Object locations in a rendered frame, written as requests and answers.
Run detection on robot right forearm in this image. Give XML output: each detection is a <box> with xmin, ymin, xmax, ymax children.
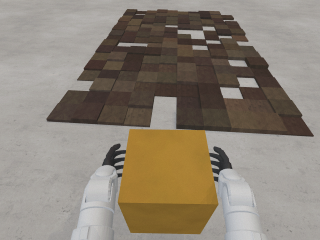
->
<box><xmin>218</xmin><ymin>168</ymin><xmax>269</xmax><ymax>240</ymax></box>

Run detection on carton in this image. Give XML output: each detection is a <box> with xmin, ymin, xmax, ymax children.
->
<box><xmin>117</xmin><ymin>129</ymin><xmax>219</xmax><ymax>234</ymax></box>

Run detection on robot left forearm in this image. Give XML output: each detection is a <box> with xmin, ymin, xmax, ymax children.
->
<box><xmin>71</xmin><ymin>165</ymin><xmax>118</xmax><ymax>240</ymax></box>

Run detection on left robot hand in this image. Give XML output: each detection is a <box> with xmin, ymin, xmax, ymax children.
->
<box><xmin>102</xmin><ymin>143</ymin><xmax>126</xmax><ymax>178</ymax></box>

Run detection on right robot hand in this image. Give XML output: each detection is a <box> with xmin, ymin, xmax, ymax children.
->
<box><xmin>209</xmin><ymin>146</ymin><xmax>233</xmax><ymax>182</ymax></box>

